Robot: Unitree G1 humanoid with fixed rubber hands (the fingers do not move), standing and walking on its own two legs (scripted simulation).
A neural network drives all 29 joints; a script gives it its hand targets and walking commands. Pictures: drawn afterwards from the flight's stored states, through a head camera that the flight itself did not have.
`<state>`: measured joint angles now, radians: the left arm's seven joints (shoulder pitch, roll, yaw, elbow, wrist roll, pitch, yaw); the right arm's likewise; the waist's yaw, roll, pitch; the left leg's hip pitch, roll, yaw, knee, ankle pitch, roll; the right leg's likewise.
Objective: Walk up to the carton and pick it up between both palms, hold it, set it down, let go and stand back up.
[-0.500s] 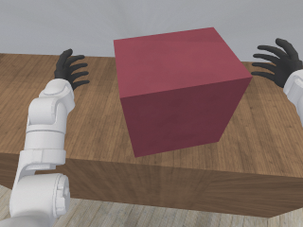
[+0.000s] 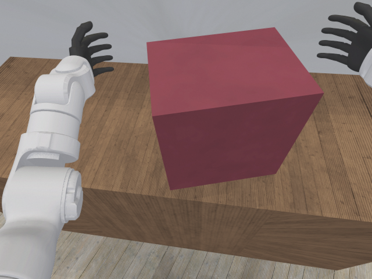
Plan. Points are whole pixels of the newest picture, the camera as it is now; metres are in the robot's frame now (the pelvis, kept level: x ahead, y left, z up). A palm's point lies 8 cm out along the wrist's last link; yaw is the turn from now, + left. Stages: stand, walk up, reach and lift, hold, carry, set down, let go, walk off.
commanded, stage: reach and lift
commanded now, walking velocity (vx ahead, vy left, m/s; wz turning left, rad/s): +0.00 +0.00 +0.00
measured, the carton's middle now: (218, 115) +0.50 +0.02 +0.04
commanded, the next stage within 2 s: none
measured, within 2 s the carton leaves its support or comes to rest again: neither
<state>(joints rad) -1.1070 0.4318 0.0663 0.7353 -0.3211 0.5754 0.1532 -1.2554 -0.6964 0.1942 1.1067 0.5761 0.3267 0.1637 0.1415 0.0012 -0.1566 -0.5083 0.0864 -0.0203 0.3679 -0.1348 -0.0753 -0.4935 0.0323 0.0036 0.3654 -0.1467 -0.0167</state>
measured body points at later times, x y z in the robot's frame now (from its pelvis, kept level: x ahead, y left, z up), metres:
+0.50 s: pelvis +0.00 +0.00 +0.00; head +0.10 +0.00 +0.44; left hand +0.46 +0.29 +0.16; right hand +0.54 -0.20 +0.18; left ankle +0.01 +0.16 -0.74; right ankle +0.00 -0.11 -0.74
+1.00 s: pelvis +0.00 +0.00 -0.01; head +0.10 +0.00 +0.42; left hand +0.45 +0.28 +0.09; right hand +0.53 -0.21 +0.12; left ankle +0.01 +0.16 -0.74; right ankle +0.00 -0.11 -0.74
